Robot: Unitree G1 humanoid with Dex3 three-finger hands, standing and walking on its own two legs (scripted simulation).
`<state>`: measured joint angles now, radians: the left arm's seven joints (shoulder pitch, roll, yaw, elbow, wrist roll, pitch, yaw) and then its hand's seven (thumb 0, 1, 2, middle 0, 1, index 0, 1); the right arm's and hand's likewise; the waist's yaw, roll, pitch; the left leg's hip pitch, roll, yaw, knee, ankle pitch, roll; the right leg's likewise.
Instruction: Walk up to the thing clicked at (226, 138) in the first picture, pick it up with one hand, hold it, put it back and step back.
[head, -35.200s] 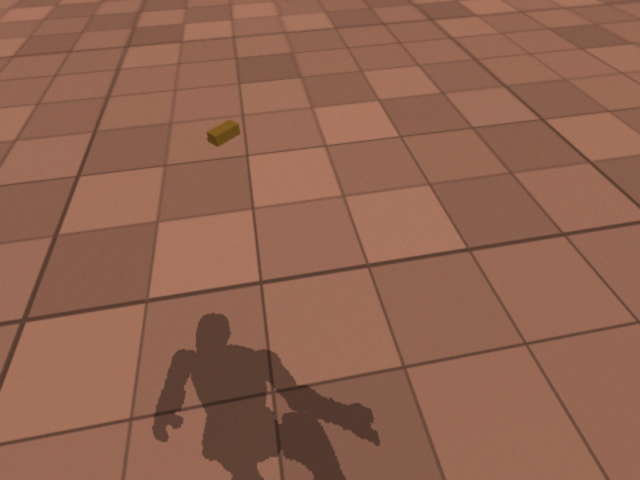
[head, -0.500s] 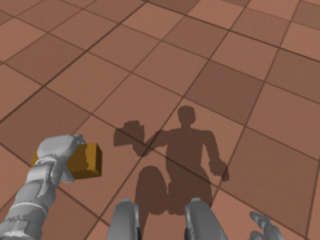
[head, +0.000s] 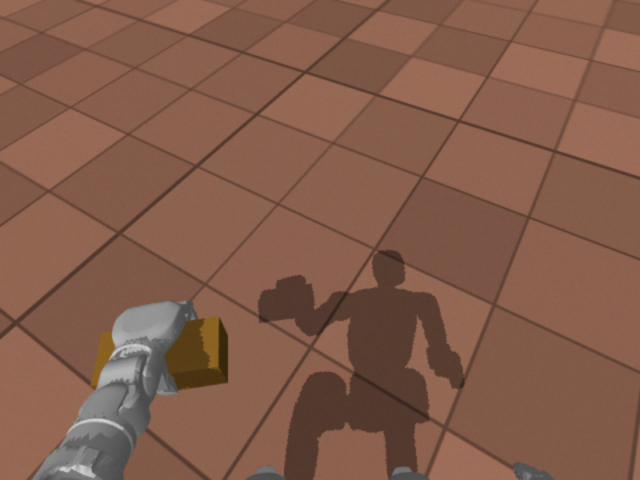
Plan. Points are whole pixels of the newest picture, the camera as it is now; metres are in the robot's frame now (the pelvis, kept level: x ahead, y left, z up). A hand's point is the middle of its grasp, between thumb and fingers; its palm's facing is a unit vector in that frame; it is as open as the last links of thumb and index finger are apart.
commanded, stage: lift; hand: left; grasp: from above
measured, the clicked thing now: (165, 358) +0.33 +0.24 -0.10
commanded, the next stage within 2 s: hold in 0.08 s
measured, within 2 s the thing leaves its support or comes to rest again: neither
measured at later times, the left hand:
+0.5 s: hand (162, 331) +0.33 +0.22 -0.02, palm faces -0.44 -0.07 -0.90, open 10.4 cm
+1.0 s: hand (160, 335) +0.31 +0.21 +0.01, palm faces -0.43 -0.06 -0.90, open 10.4 cm
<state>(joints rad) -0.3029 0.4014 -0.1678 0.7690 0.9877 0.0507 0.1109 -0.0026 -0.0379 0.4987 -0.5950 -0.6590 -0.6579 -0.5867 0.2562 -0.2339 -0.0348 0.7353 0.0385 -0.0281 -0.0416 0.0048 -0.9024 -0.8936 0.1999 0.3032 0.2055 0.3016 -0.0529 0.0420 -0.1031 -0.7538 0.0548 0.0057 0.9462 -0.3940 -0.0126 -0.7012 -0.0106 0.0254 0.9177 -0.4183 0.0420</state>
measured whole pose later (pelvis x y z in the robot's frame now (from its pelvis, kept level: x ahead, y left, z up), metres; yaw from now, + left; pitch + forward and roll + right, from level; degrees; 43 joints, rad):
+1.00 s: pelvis +0.02 -0.01 +0.04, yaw -1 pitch +3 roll +0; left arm -0.22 0.38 -0.21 0.60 0.99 0.06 -0.03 -0.01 -0.04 0.49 -0.61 -0.64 -0.67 -0.57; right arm 0.21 -0.25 -0.04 0.68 0.06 0.05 -0.04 0.01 -0.90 -0.89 0.20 0.30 0.20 0.30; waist 0.00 0.05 -0.06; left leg -0.39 0.04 0.04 0.61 -0.28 -0.02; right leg -0.37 -0.02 0.05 0.63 -0.32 0.03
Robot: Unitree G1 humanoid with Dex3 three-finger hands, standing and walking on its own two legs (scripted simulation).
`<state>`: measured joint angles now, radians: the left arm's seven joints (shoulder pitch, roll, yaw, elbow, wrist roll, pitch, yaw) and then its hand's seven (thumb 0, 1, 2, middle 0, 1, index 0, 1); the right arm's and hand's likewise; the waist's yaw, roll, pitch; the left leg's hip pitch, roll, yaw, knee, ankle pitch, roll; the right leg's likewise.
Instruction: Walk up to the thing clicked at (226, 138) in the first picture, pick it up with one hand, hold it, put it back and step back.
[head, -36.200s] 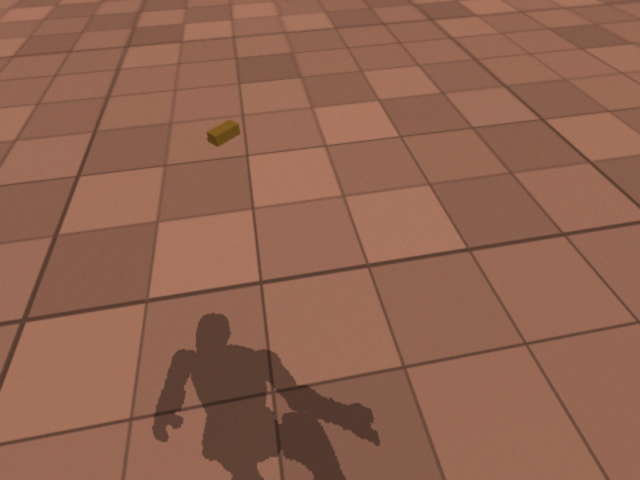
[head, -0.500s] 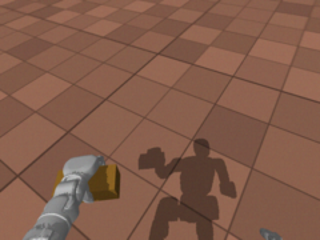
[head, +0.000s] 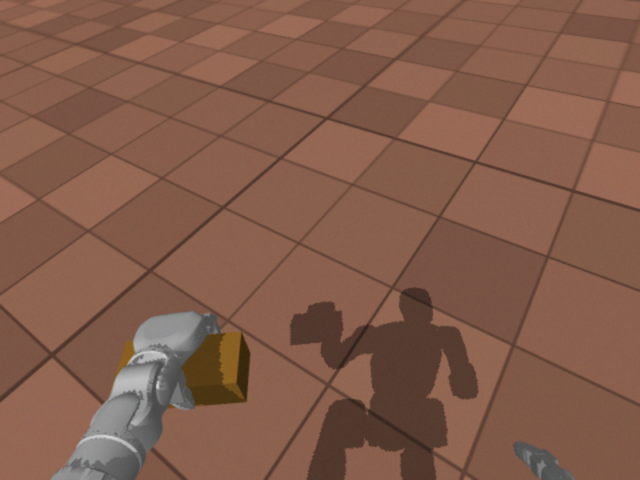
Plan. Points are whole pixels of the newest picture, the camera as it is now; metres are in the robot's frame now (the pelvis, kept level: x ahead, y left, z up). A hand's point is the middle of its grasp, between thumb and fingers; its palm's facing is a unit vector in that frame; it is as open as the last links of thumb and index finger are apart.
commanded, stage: hold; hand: left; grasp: from above
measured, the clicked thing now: (185, 371) +0.30 +0.23 -0.07
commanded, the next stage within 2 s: crouch in 1.08 s
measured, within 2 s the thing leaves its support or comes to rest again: neither
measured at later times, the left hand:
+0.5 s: hand (181, 366) +0.29 +0.22 -0.02, palm faces -0.43 -0.07 -0.90, open 10.4 cm
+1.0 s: hand (179, 358) +0.30 +0.22 -0.02, palm faces -0.43 -0.07 -0.90, open 10.4 cm
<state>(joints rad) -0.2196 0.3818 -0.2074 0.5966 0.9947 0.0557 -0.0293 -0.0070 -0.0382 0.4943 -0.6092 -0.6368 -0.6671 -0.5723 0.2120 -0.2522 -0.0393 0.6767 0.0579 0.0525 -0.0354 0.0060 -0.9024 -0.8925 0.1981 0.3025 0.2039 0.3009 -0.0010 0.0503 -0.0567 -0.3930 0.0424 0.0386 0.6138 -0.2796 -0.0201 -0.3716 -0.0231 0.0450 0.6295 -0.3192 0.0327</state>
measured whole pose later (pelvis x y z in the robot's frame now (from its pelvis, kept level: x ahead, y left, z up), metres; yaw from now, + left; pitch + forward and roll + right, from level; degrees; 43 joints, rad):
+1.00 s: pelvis +0.01 +0.00 +0.01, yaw +0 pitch +1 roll +0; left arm -0.21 0.39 -0.21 0.56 0.98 0.05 -0.07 -0.01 -0.05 0.50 -0.62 -0.63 -0.68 -0.57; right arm 0.19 -0.25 -0.03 0.67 0.07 0.07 -0.05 0.01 -0.91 -0.90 0.20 0.30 0.20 0.30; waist 0.01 0.05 -0.03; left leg -0.28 0.04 0.04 0.49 -0.23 -0.02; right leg -0.26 -0.03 0.05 0.51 -0.27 0.03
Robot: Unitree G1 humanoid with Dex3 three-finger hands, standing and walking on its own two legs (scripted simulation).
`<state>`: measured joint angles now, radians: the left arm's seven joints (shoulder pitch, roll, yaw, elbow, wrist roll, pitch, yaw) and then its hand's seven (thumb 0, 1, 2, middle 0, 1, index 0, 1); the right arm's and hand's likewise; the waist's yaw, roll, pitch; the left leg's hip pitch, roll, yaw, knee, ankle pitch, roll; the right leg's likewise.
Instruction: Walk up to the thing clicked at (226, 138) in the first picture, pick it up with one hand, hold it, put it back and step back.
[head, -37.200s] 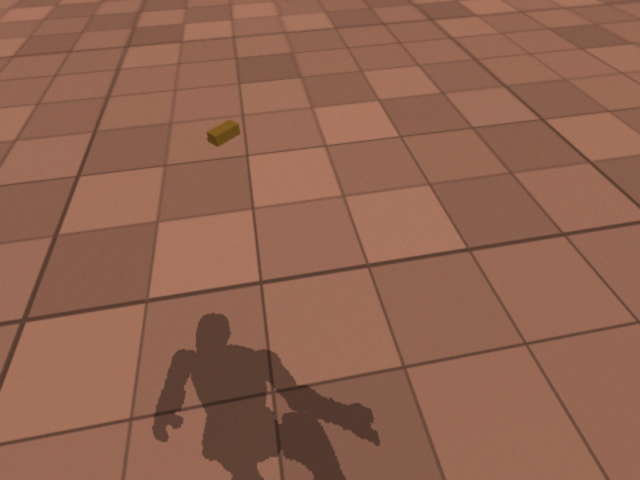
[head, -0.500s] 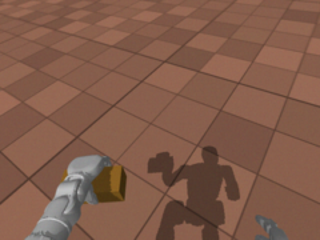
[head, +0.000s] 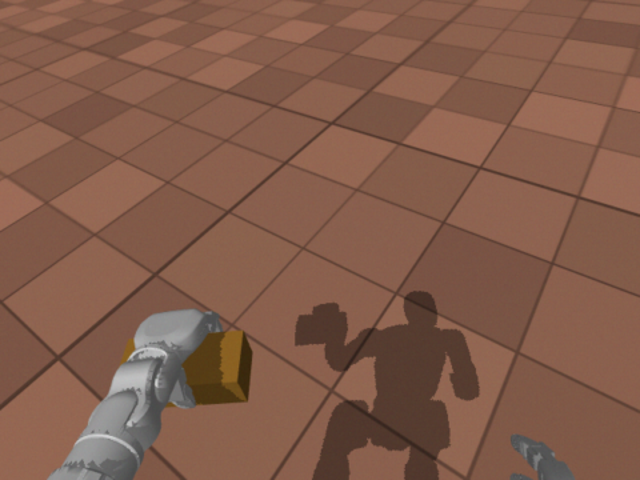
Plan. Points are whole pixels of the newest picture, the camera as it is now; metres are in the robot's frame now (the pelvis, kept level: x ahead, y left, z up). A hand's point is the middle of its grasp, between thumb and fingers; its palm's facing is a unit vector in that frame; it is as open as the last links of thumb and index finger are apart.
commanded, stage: hold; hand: left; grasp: from above
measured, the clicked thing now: (187, 369) +0.30 +0.23 -0.06
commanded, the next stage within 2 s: crouch in 0.08 s
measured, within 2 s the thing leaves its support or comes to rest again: neither
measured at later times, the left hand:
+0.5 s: hand (190, 383) +0.28 +0.22 -0.07, palm faces -0.47 -0.05 -0.88, open 10.4 cm
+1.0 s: hand (221, 401) +0.35 +0.25 -0.31, palm faces -0.40 +0.03 -0.91, open 10.5 cm
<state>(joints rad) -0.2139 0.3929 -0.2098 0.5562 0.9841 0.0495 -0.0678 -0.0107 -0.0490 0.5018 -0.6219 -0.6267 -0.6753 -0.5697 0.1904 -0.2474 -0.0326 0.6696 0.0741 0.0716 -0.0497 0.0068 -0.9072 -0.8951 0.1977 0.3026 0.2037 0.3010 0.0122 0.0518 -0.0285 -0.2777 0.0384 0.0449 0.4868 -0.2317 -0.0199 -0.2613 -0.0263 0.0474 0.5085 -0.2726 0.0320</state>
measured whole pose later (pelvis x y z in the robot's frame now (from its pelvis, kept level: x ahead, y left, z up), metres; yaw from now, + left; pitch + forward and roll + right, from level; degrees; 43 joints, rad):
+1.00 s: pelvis -0.07 +0.01 -0.20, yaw +0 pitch +30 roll -3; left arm -0.69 0.47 -0.05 1.19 1.17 -0.05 0.35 -0.02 -0.06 0.52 -0.60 -0.66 -0.65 -0.61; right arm 0.24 -0.25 -0.07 0.75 -0.04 0.02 -0.02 0.00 -0.89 -0.89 0.20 0.30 0.21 0.30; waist -0.14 0.05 -0.19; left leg -1.56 0.05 -0.04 1.58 -0.55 0.00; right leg -1.49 0.00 0.02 1.55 -0.59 0.05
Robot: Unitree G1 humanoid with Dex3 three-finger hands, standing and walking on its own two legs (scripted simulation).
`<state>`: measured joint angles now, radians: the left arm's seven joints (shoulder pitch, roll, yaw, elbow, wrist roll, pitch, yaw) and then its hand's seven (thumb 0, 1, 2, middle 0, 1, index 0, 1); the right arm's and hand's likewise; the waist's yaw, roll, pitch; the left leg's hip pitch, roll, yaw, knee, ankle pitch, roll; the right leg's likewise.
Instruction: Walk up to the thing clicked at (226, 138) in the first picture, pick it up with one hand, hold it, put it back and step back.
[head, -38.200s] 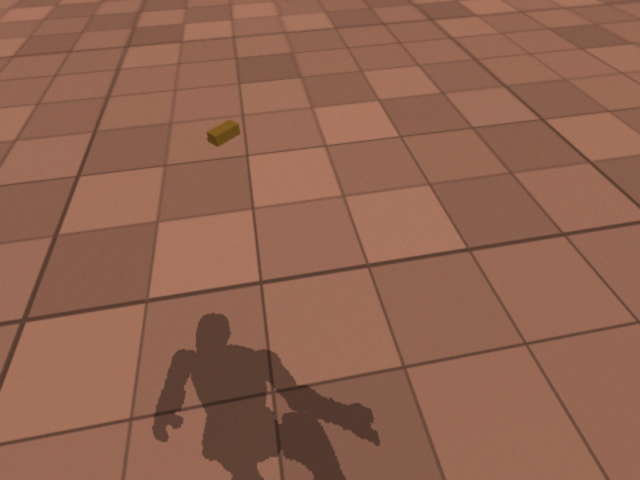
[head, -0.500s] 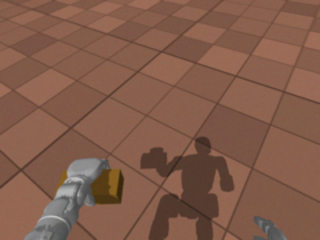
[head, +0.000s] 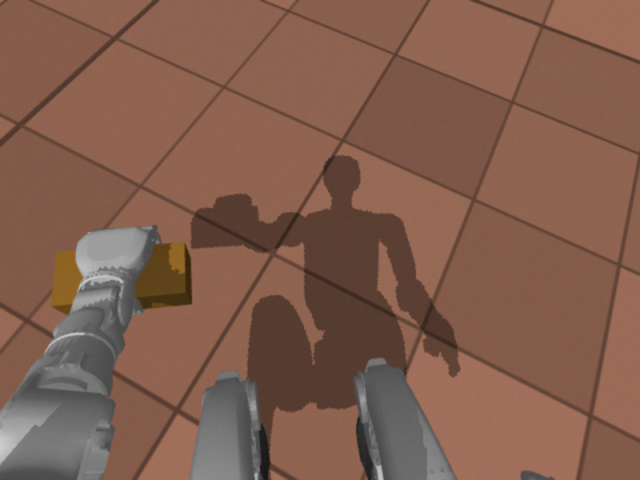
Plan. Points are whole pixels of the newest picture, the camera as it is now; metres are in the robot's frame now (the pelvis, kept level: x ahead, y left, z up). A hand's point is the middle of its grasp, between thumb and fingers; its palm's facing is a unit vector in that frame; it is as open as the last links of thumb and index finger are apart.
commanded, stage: crouch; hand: left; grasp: from above
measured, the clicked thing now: (127, 279) +0.42 +0.25 -0.15
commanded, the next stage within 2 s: lower in 1.18 s
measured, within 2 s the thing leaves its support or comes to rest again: neither
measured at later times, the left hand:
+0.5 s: hand (155, 301) +0.43 +0.26 -0.30, palm faces -0.43 -0.01 -0.90, open 10.4 cm
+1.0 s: hand (166, 304) +0.45 +0.26 -0.37, palm faces -0.45 -0.04 -0.89, open 10.4 cm
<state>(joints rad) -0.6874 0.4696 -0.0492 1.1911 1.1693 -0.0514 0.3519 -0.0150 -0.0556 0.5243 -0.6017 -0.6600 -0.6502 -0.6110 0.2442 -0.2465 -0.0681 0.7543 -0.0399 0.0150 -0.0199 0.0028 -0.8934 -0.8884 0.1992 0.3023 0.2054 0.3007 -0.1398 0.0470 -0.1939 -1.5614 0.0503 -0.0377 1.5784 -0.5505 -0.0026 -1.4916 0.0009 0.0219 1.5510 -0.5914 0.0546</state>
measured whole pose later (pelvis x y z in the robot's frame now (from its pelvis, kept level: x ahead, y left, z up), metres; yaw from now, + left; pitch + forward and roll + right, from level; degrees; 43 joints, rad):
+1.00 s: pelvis -0.02 -0.01 -0.22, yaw -5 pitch +34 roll -7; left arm -0.92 0.75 0.13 1.42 1.27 -0.23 0.36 -0.01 -0.04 0.50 -0.61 -0.63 -0.66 -0.58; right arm 0.16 -0.25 0.02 0.78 -0.13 -0.03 0.13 0.00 -0.90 -0.89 0.20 0.30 0.21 0.30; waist -0.21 -0.01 -0.07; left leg -2.26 0.04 -0.16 2.31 -0.65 -0.03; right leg -2.16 0.05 -0.03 2.26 -0.70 0.06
